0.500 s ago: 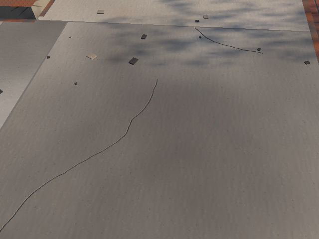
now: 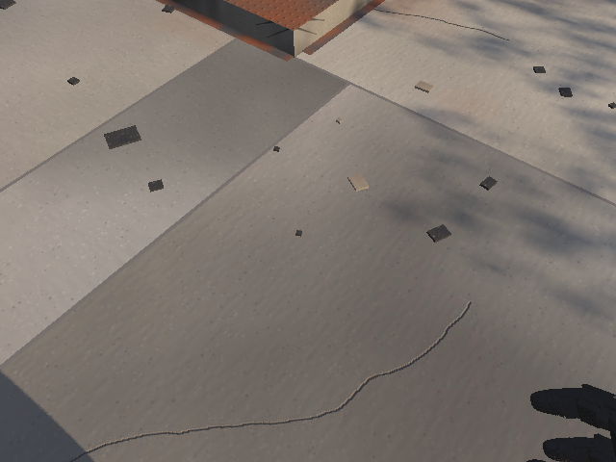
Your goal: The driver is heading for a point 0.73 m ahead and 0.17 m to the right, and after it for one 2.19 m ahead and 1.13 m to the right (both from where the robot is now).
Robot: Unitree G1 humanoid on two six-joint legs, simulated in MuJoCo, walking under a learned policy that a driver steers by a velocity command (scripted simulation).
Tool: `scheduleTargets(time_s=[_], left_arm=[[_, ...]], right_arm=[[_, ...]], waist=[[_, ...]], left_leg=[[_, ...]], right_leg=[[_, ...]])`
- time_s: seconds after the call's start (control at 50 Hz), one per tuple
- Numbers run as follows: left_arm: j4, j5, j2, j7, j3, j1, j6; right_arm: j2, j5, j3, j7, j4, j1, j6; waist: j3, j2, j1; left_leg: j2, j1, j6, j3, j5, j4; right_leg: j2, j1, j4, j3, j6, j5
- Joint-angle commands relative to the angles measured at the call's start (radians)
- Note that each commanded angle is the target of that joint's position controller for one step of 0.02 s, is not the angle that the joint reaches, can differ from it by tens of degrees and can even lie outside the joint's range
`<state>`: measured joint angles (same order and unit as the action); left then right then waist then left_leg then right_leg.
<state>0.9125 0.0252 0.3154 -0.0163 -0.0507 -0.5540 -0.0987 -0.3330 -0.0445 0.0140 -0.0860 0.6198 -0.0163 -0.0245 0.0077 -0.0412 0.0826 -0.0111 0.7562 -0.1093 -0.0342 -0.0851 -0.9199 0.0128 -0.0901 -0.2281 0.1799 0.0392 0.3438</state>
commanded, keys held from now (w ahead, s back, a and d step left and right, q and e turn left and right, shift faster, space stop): w+shift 0.18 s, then w+e+shift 0.82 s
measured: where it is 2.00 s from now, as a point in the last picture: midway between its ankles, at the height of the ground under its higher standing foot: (559, 127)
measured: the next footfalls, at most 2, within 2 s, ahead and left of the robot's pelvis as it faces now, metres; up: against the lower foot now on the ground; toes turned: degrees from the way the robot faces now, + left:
left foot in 0.12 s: +0.32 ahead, +0.08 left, +0.00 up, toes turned +3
right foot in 0.56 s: +0.77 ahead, -0.04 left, +0.00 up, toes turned -14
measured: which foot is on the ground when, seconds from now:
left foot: up 0.00-0.10, down 0.12-0.54, up 0.56-0.96, down 0.98-1.00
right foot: down 0.00-0.14, up 0.16-0.54, down 0.56-0.98, up 1.00-1.00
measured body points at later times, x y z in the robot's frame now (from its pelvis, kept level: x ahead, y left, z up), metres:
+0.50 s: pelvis +0.49 +0.02 -0.02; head +0.53 +0.02 +0.43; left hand +0.71 +0.24 -0.12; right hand +0.42 -0.25 -0.15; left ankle +0.28 +0.07 -0.73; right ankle +0.72 -0.09 -0.69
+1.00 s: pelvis +0.99 -0.04 -0.02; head +1.02 -0.06 +0.43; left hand +1.14 +0.24 -0.13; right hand +1.11 -0.36 -0.07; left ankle +1.18 +0.02 -0.74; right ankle +0.75 -0.03 -0.69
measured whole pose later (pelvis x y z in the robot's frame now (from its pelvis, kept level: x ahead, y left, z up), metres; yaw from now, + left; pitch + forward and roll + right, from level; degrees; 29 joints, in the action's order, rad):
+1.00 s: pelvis +0.99 -0.04 -0.02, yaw -33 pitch +3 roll +1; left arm 0.83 0.00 0.37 -0.01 -0.10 -0.44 -0.06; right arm -0.27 -0.05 -0.04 0.01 0.59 -0.01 -0.10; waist 0.02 0.02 0.11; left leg -0.03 0.53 0.04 -0.06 -0.12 -0.57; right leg -0.15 0.05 -0.79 -0.26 -0.12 0.47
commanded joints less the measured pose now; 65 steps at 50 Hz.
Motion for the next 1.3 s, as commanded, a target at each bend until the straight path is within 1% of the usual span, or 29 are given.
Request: scheduleTargets(time_s=[0.02,0.06,0.1,0.12,0.14,0.16,0.18,0.2,0.24,0.36,0.48,0.54,0.56,0.58,0.6,0.62,0.64,0.66,0.72,0.78,0.9,0.94,0.96,0.98,1.0,1.02,1.06,1.12,1.3], left_arm=[[-0.062,-0.009,0.119,0.0,-0.007,0.093,-0.03],[-0.043,-0.008,0.181,0.011,-0.015,0.068,-0.02],[-0.038,-0.003,0.236,0.029,-0.024,0.088,0.007],[-0.05,-0.007,0.231,0.034,-0.022,0.121,0.02],[-0.077,0.014,0.115,0.023,0.001,0.075,0.022],[-0.137,-0.026,0.045,0.003,0.015,-0.015,0.013],[-0.164,-0.025,0.132,0.011,-0.002,0.138,0.006],[-0.17,-0.036,0.105,0.011,0.004,0.184,0.002],[-0.138,-0.016,0.06,0.003,0.015,0.17,0.022],[-0.185,-0.014,0.0,-0.037,0.028,0.355,0.073],[-0.215,-0.017,0.012,-0.062,0.046,0.479,0.052],[-0.116,-0.005,0.126,-0.052,0.004,0.137,0.067],[-0.049,-0.004,0.173,-0.038,-0.025,-0.106,0.07],[-0.022,-0.027,0.207,-0.017,-0.047,-0.145,0.074],[-0.039,-0.012,0.282,-0.006,-0.061,-0.034,0.085],[-0.095,-0.012,0.279,0.003,-0.07,0.036,0.093],[-0.12,-0.01,0.191,0.012,-0.058,0.098,0.094],[-0.114,-0.01,0.145,0.011,-0.046,0.151,0.091],[-0.113,-0.018,0.125,0.014,-0.033,0.185,0.046],[-0.13,-0.021,0.154,0.011,-0.048,0.195,0.018],[-0.136,-0.032,0.186,0.004,-0.079,0.129,0.026],[-0.147,-0.017,0.232,0.008,-0.088,0.155,0.027],[-0.161,-0.014,0.239,0.004,-0.088,0.215,0.02],[-0.193,-0.012,0.123,0.005,-0.056,0.239,0.006],[-0.267,-0.062,-0.012,0.0,-0.015,0.123,0.006],[-0.242,-0.035,0.067,0.012,-0.01,0.164,0.029],[-0.244,-0.003,0.113,-0.007,-0.023,0.306,0.051],[-0.295,0.014,0.045,-0.047,-0.006,0.373,0.09],[-0.419,0.006,0.023,-0.087,0.036,0.646,0.105]], right_arm=[[0.001,0.002,-0.021,-0.017,-0.069,-0.083,-0.017],[-0.026,-0.006,-0.014,0.0,-0.047,-0.041,-0.02],[-0.087,-0.009,0.016,0.028,0.041,0.241,-0.023],[-0.129,-0.009,0.04,0.047,0.107,0.439,-0.023],[-0.21,-0.015,0.065,0.071,0.137,0.494,-0.019],[-0.279,-0.013,0.082,0.08,0.107,0.451,-0.014],[-0.235,0.003,0.087,0.083,0.117,0.434,-0.016],[-0.187,0.006,0.078,0.089,0.144,0.398,-0.029],[-0.094,-0.001,0.058,0.087,0.164,0.328,-0.061],[-0.015,0.025,0.031,0.072,0.223,0.367,-0.116],[-0.084,0.03,0.026,0.106,0.25,0.425,-0.134],[-0.163,0.007,0.049,0.148,0.211,0.345,-0.089],[-0.19,0.0,0.059,0.15,0.183,0.256,-0.072],[-0.127,-0.005,0.051,0.127,0.183,0.216,-0.069],[0.023,-0.003,0.007,0.112,0.095,0.291,-0.092],[-0.011,0.008,-0.009,0.104,0.027,0.306,-0.116],[-0.063,-0.007,-0.01,0.096,0.035,0.244,-0.132],[-0.072,-0.014,-0.006,0.091,0.041,0.227,-0.129],[-0.033,-0.043,-0.025,0.089,0.015,0.205,-0.057],[0.0,-0.019,-0.043,0.07,-0.063,0.044,-0.045],[-0.025,0.02,-0.033,0.074,-0.1,-0.043,-0.056],[-0.106,0.023,0.004,0.094,-0.05,0.137,-0.066],[-0.147,0.02,0.027,0.108,-0.004,0.34,-0.073],[-0.22,-0.006,0.058,0.13,0.029,0.571,-0.078],[-0.298,-0.035,0.074,0.127,0.016,0.491,-0.07],[-0.227,-0.025,0.08,0.12,0.002,0.378,-0.058],[-0.078,-0.012,0.045,0.111,0.019,0.313,-0.054],[-0.024,0.007,0.031,0.102,0.116,0.391,-0.077],[-0.075,0.012,0.042,0.09,0.198,0.428,-0.11]], waist=[[0.153,0.071,-0.076],[0.088,0.129,-0.116],[-0.092,0.194,-0.265],[-0.179,0.174,-0.362],[-0.27,0.007,-0.289],[-0.417,-0.205,-0.175],[-0.329,-0.049,-0.224],[-0.146,0.002,-0.184],[-0.011,0.096,-0.091],[0.127,-0.003,-0.073],[0.076,0.0,-0.068],[-0.113,-0.074,0.124],[-0.177,-0.058,0.25],[-0.135,0.112,0.24],[-0.153,0.346,0.045],[-0.299,0.262,0.037],[-0.142,0.048,0.015],[-0.024,-0.059,-0.049],[0.108,-0.088,-0.143],[0.126,-0.014,-0.106],[0.017,0.097,-0.009],[-0.117,0.089,-0.103],[-0.214,0.075,-0.228],[-0.351,-0.044,-0.305],[-0.473,-0.412,-0.159],[-0.344,-0.256,-0.153],[-0.11,-0.004,-0.161],[-0.007,-0.058,-0.118],[0.15,0.012,-0.092]], left_leg=[[0.026,-0.223,-0.031,0.118,0.093,0.2],[0.09,-0.313,-0.058,0.16,0.007,0.244],[0.141,-0.607,-0.093,0.135,-0.111,0.272],[0.113,-0.844,-0.112,0.082,-0.102,0.366],[-0.097,-1.075,-0.098,-0.169,-0.361,0.326],[-0.34,-1.243,-0.19,-0.743,-0.545,0.51],[-0.289,-1.188,-0.18,-0.725,-0.451,0.602],[-0.278,-1.027,-0.173,-0.547,-0.287,0.614],[-0.205,-0.744,-0.113,-0.338,-0.102,0.662],[-0.096,-0.575,0.008,0.036,0.266,0.828],[-0.108,-0.754,0.102,0.231,0.976,0.774],[-0.16,-0.786,0.139,0.231,1.329,0.272],[-0.158,-0.634,0.134,0.212,1.201,-0.094],[0.023,-0.406,0.116,0.216,0.205,-0.553],[0.116,0.027,0.149,0.081,-0.454,-0.879],[0.084,0.17,0.131,-0.085,-0.406,-0.871],[0.019,0.172,0.099,-0.105,-0.289,-0.728],[-0.023,0.102,0.096,-0.085,-0.234,-0.614],[-0.093,-0.087,0.157,-0.057,-0.275,-0.364],[-0.099,-0.241,0.182,0.019,-0.062,-0.012],[-0.007,-0.4,0.146,0.017,0.16,0.395],[0.039,-0.6,0.127,0.011,-0.017,0.414],[0.0,-0.826,0.114,-0.001,-0.081,0.395],[-0.219,-1.069,0.086,-0.212,-0.442,0.396],[-0.494,-1.229,-0.019,-0.831,-0.702,0.64],[-0.458,-1.114,-0.048,-0.865,-0.88,0.689],[-0.349,-0.864,-0.009,-0.479,-0.519,0.659],[-0.273,-0.73,0.036,-0.2,-0.207,0.694],[-0.181,-0.679,0.107,0.291,0.468,0.799]], right_leg=[[0.212,0.245,0.252,-0.026,-0.146,-0.579],[0.238,0.099,0.111,0.004,-0.145,-1.081],[0.258,0.064,-0.282,0.009,-0.134,-1.353],[0.225,0.175,-0.583,0.019,-0.123,-1.232],[0.139,0.42,-0.956,-0.022,-0.121,-0.39],[-0.015,0.733,-1.267,-0.158,-0.097,0.151],[0.018,0.852,-1.29,-0.258,-0.122,0.051],[0.048,0.882,-1.23,-0.249,-0.123,-0.029],[0.108,0.769,-1.101,-0.268,-0.118,-0.067],[0.114,0.789,-0.841,-0.198,-0.097,-0.272],[-0.033,0.59,-0.471,0.012,-0.168,-0.529],[-0.143,0.242,-0.48,0.017,-0.218,-0.351],[-0.103,0.01,-0.437,-0.088,-0.28,-0.293],[-0.041,-0.101,-0.399,-0.18,-0.326,-0.248],[0.118,-0.291,-0.446,-0.568,-0.467,-0.442],[0.247,-0.362,-0.149,-0.946,-0.571,-0.016],[0.243,-0.174,0.007,-0.978,-0.505,0.19],[0.209,0.033,0.036,-0.891,-0.446,0.169],[0.079,0.444,0.062,-0.676,-0.407,-0.044],[-0.022,0.6,0.088,-0.534,-0.369,-0.243],[-0.011,0.298,-0.052,-0.562,-0.244,-0.556],[-0.014,0.215,-0.306,-0.564,-0.2,-0.777],[-0.047,0.305,-0.545,-0.536,-0.178,-0.742],[-0.093,0.464,-0.881,-0.46,-0.177,-0.39],[-0.185,0.759,-1.153,-0.344,-0.142,0.174],[-0.076,0.902,-1.232,-0.299,-0.158,0.071],[0.009,0.893,-1.144,-0.261,-0.147,-0.051],[0.076,0.888,-1.101,-0.258,-0.13,-0.068],[0.029,0.773,-0.628,-0.028,-0.175,-0.343]])
Keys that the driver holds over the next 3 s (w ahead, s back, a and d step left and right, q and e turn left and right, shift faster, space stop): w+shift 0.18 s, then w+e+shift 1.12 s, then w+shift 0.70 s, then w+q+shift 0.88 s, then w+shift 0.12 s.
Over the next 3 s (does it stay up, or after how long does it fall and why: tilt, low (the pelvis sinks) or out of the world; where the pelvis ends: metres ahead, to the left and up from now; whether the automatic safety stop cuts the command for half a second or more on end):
stays up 2.25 -1.34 0.00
